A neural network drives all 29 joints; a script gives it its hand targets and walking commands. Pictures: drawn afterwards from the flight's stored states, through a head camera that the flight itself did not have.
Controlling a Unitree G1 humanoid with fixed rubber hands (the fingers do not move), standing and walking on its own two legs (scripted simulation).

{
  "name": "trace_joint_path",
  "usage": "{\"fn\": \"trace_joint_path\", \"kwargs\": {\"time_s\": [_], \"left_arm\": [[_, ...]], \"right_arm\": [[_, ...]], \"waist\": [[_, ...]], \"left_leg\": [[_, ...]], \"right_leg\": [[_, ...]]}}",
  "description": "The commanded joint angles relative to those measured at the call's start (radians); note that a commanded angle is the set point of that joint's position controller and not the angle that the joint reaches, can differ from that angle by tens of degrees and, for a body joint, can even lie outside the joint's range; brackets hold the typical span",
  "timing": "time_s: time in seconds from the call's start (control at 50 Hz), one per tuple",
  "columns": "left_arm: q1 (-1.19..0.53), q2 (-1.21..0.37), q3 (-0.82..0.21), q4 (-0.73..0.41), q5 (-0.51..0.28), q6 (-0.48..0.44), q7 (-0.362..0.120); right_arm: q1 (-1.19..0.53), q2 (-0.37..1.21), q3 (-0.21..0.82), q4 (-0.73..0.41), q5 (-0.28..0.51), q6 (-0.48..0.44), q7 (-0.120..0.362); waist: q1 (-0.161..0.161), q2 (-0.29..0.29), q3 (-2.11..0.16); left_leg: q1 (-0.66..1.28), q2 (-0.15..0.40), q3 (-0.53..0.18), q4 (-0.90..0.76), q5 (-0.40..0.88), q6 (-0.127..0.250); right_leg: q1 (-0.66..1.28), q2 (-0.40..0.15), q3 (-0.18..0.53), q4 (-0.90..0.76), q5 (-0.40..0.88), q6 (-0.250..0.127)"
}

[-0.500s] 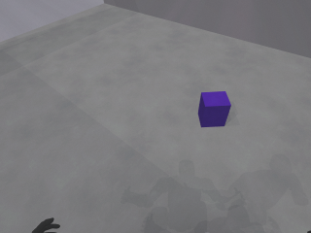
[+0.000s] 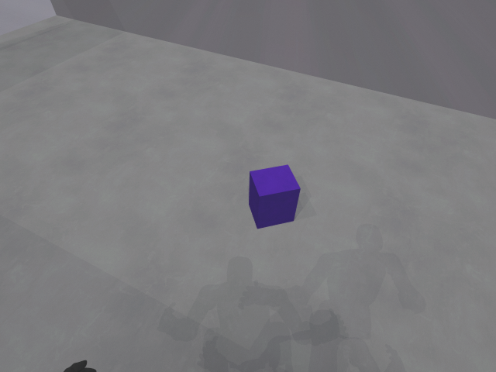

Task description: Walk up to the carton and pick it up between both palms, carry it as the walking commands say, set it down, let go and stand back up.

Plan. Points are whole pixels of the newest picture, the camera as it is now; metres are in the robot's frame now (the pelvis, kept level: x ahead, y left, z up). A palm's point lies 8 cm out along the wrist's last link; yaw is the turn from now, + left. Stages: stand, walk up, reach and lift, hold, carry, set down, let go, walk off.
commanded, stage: walk up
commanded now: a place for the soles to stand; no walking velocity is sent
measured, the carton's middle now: (272, 197) +1.01 -0.10 -0.64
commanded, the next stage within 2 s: none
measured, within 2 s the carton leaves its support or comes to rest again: neither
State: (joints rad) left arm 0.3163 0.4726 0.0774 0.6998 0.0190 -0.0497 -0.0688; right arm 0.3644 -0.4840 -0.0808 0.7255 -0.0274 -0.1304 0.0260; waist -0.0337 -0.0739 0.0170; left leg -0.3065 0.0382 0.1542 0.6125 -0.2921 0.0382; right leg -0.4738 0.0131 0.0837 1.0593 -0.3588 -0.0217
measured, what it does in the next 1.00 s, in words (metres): walks ahead: right foot, then left foot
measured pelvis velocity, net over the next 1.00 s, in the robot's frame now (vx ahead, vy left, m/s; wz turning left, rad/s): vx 0.37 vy -0.07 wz -0.14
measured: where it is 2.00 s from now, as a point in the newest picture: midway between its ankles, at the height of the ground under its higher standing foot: (270, 312)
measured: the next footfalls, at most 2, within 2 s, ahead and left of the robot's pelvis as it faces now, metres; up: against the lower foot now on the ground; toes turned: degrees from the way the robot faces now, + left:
right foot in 0.22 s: +0.22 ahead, -0.16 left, +0.00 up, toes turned -7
left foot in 0.54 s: +0.37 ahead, +0.08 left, +0.00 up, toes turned -1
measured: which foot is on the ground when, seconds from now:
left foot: down 0.00-0.24, up 0.26-0.52, down 0.54-0.88, up 0.90-1.00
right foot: up 0.00-0.20, down 0.22-0.54, up 0.56-0.84, down 0.86-1.00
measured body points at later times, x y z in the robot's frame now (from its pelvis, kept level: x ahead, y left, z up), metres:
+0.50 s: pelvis +0.19 -0.04 +0.00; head +0.21 -0.04 +0.45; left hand +0.31 +0.30 -0.07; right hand +0.27 -0.38 -0.08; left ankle +0.31 +0.09 -0.71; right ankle +0.18 -0.16 -0.72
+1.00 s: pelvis +0.37 -0.07 +0.00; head +0.38 -0.09 +0.45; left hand +0.53 +0.26 -0.06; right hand +0.39 -0.42 -0.10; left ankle +0.39 +0.07 -0.67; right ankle +0.40 -0.19 -0.72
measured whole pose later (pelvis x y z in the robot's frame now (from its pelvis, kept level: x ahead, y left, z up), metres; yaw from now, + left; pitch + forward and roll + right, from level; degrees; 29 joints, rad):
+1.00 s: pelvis +0.37 -0.07 +0.00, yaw -8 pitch -1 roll -1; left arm 0.30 0.48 0.09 0.70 0.01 -0.11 -0.03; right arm 0.36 -0.49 -0.06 0.72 -0.01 -0.07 0.04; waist -0.01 0.05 0.05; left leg -0.48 0.07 -0.01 1.06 -0.42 0.03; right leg -0.37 -0.02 -0.08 0.65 -0.27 -0.04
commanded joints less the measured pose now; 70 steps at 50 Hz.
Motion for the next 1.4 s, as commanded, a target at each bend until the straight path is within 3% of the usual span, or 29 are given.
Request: {"fn": "trace_joint_path", "kwargs": {"time_s": [0.0,0.1,0.18,0.2,0.22,0.24,0.26,0.34,0.46,0.52,0.56,0.58,0.66,0.78,0.84,0.86,0.88,0.9,0.92,1.0,1.14,1.16,1.18,1.2,1.22,1.3,1.34,1.36,1.38], "left_arm": [[-0.008,0.159,0.053,-0.062,-0.007,-0.019,-0.012],[-0.144,0.094,0.044,-0.086,-0.005,-0.016,-0.037],[-0.077,0.119,0.065,-0.048,-0.005,-0.018,-0.026],[0.042,0.163,0.089,-0.015,-0.005,-0.023,-0.011],[0.171,0.268,0.124,-0.015,-0.002,-0.029,0.008],[0.140,0.328,0.122,-0.044,-0.015,-0.031,0.018],[0.086,0.305,0.116,-0.053,-0.029,-0.029,0.024],[-0.024,0.219,0.083,-0.086,-0.016,-0.040,0.028],[-0.030,0.231,0.066,-0.100,-0.010,-0.048,0.013],[-0.031,0.161,0.029,-0.109,0.001,-0.040,0.018],[-0.005,0.111,0.009,-0.136,-0.014,-0.047,0.036],[0.003,0.197,0.026,-0.095,-0.013,-0.041,0.048],[0.079,0.181,0.036,-0.022,-0.006,-0.043,0.023],[-0.001,0.130,0.048,-0.017,-0.003,-0.043,-0.005],[0.090,0.164,0.074,0.021,0.003,-0.055,0.011],[0.177,0.223,0.096,0.026,0.007,-0.061,0.025],[0.214,0.329,0.112,0.003,0.007,-0.067,0.035],[0.163,0.313,0.102,-0.011,-0.010,-0.069,0.039],[0.128,0.290,0.096,-0.020,-0.015,-0.069,0.046],[0.069,0.230,0.073,-0.038,-0.009,-0.069,0.047],[0.019,0.187,0.011,-0.054,-0.011,-0.040,0.057],[0.035,0.150,-0.010,-0.056,-0.010,-0.038,0.064],[0.050,0.087,-0.031,-0.070,-0.019,-0.037,0.067],[0.079,0.141,-0.020,-0.042,-0.029,-0.021,0.082],[0.063,0.189,-0.003,-0.019,-0.028,-0.013,0.092],[0.123,0.149,-0.001,0.071,-0.016,-0.021,0.087],[0.122,0.136,0.002,0.105,-0.008,-0.022,0.087],[0.097,0.148,0.004,0.104,0.000,-0.025,0.089],[0.020,0.197,0.005,0.083,0.005,-0.033,0.088]], "right_arm": [[0.032,-0.223,-0.057,-0.062,-0.008,-0.015,-0.001],[0.061,-0.245,-0.064,-0.070,-0.002,-0.009,0.005],[0.035,-0.226,-0.053,-0.084,0.011,0.020,0.006],[0.053,-0.183,-0.037,-0.088,0.008,0.024,0.004],[0.052,-0.120,-0.014,-0.119,0.021,0.021,0.002],[0.043,-0.166,-0.012,-0.118,0.031,0.024,-0.005],[0.005,-0.222,-0.021,-0.097,0.034,0.032,-0.010],[0.096,-0.185,-0.024,-0.025,0.004,0.029,0.006],[-0.006,-0.139,-0.031,-0.051,0.004,0.028,0.036],[0.121,-0.174,-0.063,-0.009,-0.003,0.011,0.028],[0.208,-0.335,-0.103,-0.038,-0.007,-0.004,0.011],[0.121,-0.309,-0.099,-0.061,0.016,-0.002,0.008],[0.018,-0.229,-0.065,-0.076,0.006,0.011,0.007],[-0.020,-0.242,-0.068,-0.100,0.007,0.021,0.023],[0.011,-0.177,-0.041,-0.102,0.006,0.038,0.024],[0.006,-0.129,-0.025,-0.122,0.009,0.035,0.019],[-0.026,-0.122,-0.018,-0.142,0.019,0.036,0.014],[-0.047,-0.205,-0.030,-0.117,0.023,0.046,0.000],[-0.019,-0.210,-0.031,-0.092,0.025,0.044,-0.002],[0.041,-0.167,-0.027,-0.034,0.006,0.043,0.018],[0.000,-0.121,-0.023,-0.001,0.012,0.047,0.006],[0.027,-0.147,-0.032,0.011,0.008,0.044,-0.005],[0.048,-0.222,-0.047,0.002,-0.001,0.037,-0.015],[0.025,-0.270,-0.058,-0.022,0.014,0.040,-0.013],[-0.004,-0.254,-0.062,-0.017,0.019,0.048,-0.013],[-0.159,-0.200,-0.027,-0.013,0.016,0.064,-0.018],[-0.197,-0.169,-0.006,-0.006,0.020,0.074,-0.014],[-0.197,-0.138,0.006,-0.002,0.023,0.079,-0.012],[-0.187,-0.090,0.017,0.005,0.032,0.083,-0.010]], "waist": [[-0.010,0.212,0.071],[-0.024,0.227,0.042],[0.040,0.155,-0.018],[0.101,0.031,-0.078],[0.175,-0.173,-0.164],[0.145,-0.145,-0.158],[0.123,-0.007,-0.103],[0.040,-0.069,-0.006],[0.039,-0.109,0.029],[-0.044,0.046,0.003],[-0.094,0.347,-0.014],[-0.056,0.140,0.011],[0.002,0.231,0.035],[0.016,0.248,0.037],[0.075,0.089,-0.022],[0.135,-0.075,-0.049],[0.159,-0.202,-0.056],[0.126,-0.022,-0.017],[0.103,0.011,-0.006],[0.057,-0.077,0.004],[0.008,-0.050,-0.008],[-0.014,0.039,-0.024],[-0.024,0.257,-0.061],[-0.012,0.266,-0.071],[-0.007,0.177,-0.055],[0.056,0.278,-0.048],[0.082,0.235,-0.049],[0.082,0.178,-0.036],[0.045,0.053,-0.028]], "left_leg": [[0.099,0.271,-0.311,-0.379,-0.098,0.166],[0.098,0.231,-0.097,-0.282,0.255,0.143],[-0.001,0.219,-0.045,-0.088,0.209,0.108],[-0.075,0.173,-0.008,0.157,0.251,0.082],[-0.326,0.079,-0.006,0.492,0.094,0.022],[-0.473,0.023,-0.121,0.596,-0.206,0.001],[-0.469,0.075,-0.205,0.643,-0.184,0.003],[-0.299,0.089,-0.146,0.363,-0.112,-0.024],[-0.055,0.039,-0.073,0.097,0.054,-0.015],[0.277,-0.017,-0.086,-0.029,-0.011,0.015],[0.366,0.423,-0.838,-0.394,-0.476,0.217],[0.281,0.436,-0.795,-0.379,-0.491,0.262],[0.068,0.261,-0.366,-0.321,-0.133,0.188],[-0.073,0.222,-0.229,-0.272,-0.143,0.172],[-0.201,0.156,-0.158,-0.011,-0.189,0.116],[-0.353,0.084,-0.097,0.268,-0.125,0.065],[-0.550,-0.018,-0.094,0.506,-0.247,0.017],[-0.550,0.033,-0.248,0.582,-0.225,0.011],[-0.523,0.060,-0.259,0.576,-0.183,0.008],[-0.301,0.070,-0.153,0.339,-0.107,-0.028],[0.112,-0.031,-0.049,0.005,0.087,0.011],[0.187,0.014,-0.137,-0.067,0.078,0.037],[0.255,0.245,-0.459,-0.190,0.072,0.106],[0.197,0.399,-0.668,-0.267,0.044,0.242],[0.151,0.386,-0.619,-0.242,0.073,0.271],[-0.040,0.233,-0.319,-0.119,0.294,0.165],[-0.144,0.191,-0.257,-0.055,0.177,0.118],[-0.175,0.173,-0.245,-0.029,0.088,0.076],[-0.157,0.103,-0.201,0.035,-0.021,0.018]], "right_leg": [[-0.177,-0.091,0.030,-0.099,0.038,0.023],[-0.009,-0.057,-0.137,-0.366,0.106,0.001],[0.295,0.014,-0.197,-0.516,0.152,-0.037],[0.473,0.013,-0.141,-0.548,0.081,-0.062],[0.649,-0.231,0.277,-0.630,-0.160,-0.169],[0.619,-0.408,0.603,-0.750,-0.191,-0.273],[0.541,-0.413,0.524,-0.746,-0.157,-0.303],[0.248,-0.239,0.149,-0.707,0.125,-0.232],[0.053,-0.227,0.109,-0.718,-0.077,-0.200],[-0.149,-0.146,0.052,-0.476,-0.211,-0.149],[-0.421,0.044,-0.035,0.065,-0.214,-0.036],[-0.394,-0.029,0.063,0.133,-0.110,-0.020],[-0.179,-0.099,-0.024,-0.079,-0.026,0.013],[0.083,-0.054,-0.160,-0.382,0.095,0.003],[0.371,-0.005,-0.160,-0.495,0.048,-0.030],[0.488,-0.148,0.105,-0.607,-0.179,-0.099],[0.530,-0.430,0.612,-0.800,-0.387,-0.238],[0.481,-0.453,0.584,-0.783,-0.280,-0.274],[0.434,-0.428,0.477,-0.752,-0.147,-0.286],[0.256,-0.286,0.114,-0.687,0.255,-0.231],[0.013,-0.208,-0.021,-0.481,0.229,-0.138],[-0.035,-0.183,-0.047,-0.366,0.169,-0.097],[-0.151,-0.085,-0.130,-0.140,0.028,-0.018],[-0.156,-0.027,-0.105,-0.054,-0.232,0.005],[-0.127,-0.057,-0.051,-0.015,-0.249,0.008],[0.091,-0.056,-0.119,-0.238,-0.092,-0.010],[0.239,-0.027,-0.137,-0.407,0.067,-0.019],[0.250,-0.060,-0.077,-0.480,0.094,-0.031],[0.169,-0.195,0.146,-0.580,0.062,-0.075]]}}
